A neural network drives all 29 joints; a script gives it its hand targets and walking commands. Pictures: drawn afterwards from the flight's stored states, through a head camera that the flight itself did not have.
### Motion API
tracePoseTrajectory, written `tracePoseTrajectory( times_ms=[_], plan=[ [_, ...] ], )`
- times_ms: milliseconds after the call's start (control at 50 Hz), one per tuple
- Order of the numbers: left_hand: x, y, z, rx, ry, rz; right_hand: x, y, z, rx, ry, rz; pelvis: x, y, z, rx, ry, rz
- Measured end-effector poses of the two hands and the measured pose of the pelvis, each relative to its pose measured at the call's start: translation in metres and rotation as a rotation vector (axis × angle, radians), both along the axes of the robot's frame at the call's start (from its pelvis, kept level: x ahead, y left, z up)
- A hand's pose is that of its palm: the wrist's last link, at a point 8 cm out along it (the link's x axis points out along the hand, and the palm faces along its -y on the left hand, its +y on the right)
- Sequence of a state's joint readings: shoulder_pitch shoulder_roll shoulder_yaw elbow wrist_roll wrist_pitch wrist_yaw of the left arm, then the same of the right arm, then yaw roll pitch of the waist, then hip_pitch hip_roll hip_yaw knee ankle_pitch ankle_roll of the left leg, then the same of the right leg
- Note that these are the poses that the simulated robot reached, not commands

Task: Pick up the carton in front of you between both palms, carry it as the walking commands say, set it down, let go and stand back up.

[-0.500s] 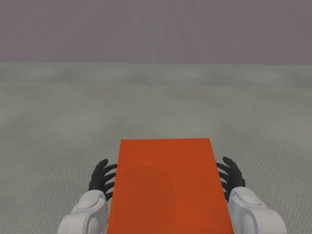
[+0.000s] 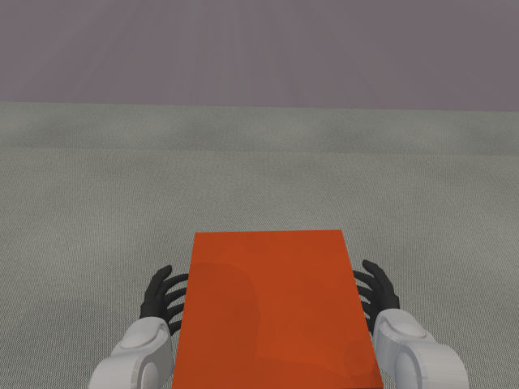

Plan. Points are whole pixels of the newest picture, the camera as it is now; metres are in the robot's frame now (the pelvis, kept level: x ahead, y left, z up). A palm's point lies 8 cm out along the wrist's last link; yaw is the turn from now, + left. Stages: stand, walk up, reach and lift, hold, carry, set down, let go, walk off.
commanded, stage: carry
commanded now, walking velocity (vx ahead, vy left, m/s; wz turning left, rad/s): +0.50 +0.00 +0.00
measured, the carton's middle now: (269, 336) +0.23 +0.00 +0.00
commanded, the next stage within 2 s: none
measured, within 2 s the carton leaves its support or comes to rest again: neither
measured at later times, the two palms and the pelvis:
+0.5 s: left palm (202, 166) +0.54 +0.12 +0.08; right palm (344, 161) +0.57 -0.18 +0.07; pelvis +0.33 -0.05 +0.00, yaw +4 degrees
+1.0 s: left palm (195, 92) +0.89 +0.17 +0.07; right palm (301, 91) +0.89 -0.13 +0.08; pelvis +0.66 +0.02 +0.00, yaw +0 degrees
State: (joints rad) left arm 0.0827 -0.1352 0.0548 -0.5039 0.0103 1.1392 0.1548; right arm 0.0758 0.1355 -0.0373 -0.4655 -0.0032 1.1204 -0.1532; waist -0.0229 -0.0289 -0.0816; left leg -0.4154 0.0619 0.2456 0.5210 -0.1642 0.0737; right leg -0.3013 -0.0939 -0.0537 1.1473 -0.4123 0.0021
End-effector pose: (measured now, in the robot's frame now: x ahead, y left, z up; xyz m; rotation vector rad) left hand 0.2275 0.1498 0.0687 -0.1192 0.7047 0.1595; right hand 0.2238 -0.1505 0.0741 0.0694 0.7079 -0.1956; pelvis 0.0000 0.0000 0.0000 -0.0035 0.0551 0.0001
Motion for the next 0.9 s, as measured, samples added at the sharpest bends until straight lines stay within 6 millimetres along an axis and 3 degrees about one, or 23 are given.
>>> tracePoseTrajectory(
  times_ms=[120, 260, 340, 420, 500, 580, 760, 820, 900],
  plan=[
    [0.067, 0.001, 0.019, -0.006, -0.016, -0.023, 0.062, 0.001, 0.022, -0.004, -0.014, -0.024, 0.068, 0.005, 0.021, -0.026, 0.011, 0.006],
    [0.155, -0.002, 0.04, 0.013, -0.102, 0.019, 0.162, -0.001, 0.039, 0.008, -0.101, 0.022, 0.163, -0.007, 0.02, -0.014, 0.013, 0.02],
    [0.214, -0.014, 0.037, 0.035, -0.119, 0.038, 0.227, -0.014, 0.029, 0.028, -0.119, 0.041, 0.226, -0.021, 0.007, 0.005, 0.006, 0.031],
    [0.276, -0.029, 0.021, 0.066, -0.095, 0.051, 0.294, -0.029, 0.005, 0.059, -0.095, 0.053, 0.287, -0.038, -0.01, -0.011, -0.002, 0.051],
    [0.315, -0.033, 0.014, 0.058, -0.004, 0.084, 0.343, -0.032, 0.0, 0.055, -0.005, 0.084, 0.329, -0.048, 0.003, 0.005, 0.013, 0.071],
    [0.355, -0.032, 0.023, 0.053, 0.003, 0.11, 0.389, -0.031, 0.009, 0.054, 0.003, 0.105, 0.375, -0.052, 0.017, 0.021, 0.021, 0.069],
    [0.483, -0.025, 0.043, 0.048, -0.1, 0.06, 0.504, -0.025, 0.031, 0.045, -0.099, 0.063, 0.497, -0.035, 0.017, 0.022, 0.016, 0.049],
    [0.531, -0.015, 0.037, 0.038, -0.112, 0.046, 0.547, -0.014, 0.028, 0.034, -0.112, 0.048, 0.544, -0.022, 0.007, 0.012, 0.009, 0.042],
    [0.6, 0.005, 0.013, 0.01, -0.108, 0.033, 0.611, 0.006, 0.012, 0.007, -0.107, 0.034, 0.61, -0.001, -0.014, 0.02, -0.011, 0.023]
  ],
)
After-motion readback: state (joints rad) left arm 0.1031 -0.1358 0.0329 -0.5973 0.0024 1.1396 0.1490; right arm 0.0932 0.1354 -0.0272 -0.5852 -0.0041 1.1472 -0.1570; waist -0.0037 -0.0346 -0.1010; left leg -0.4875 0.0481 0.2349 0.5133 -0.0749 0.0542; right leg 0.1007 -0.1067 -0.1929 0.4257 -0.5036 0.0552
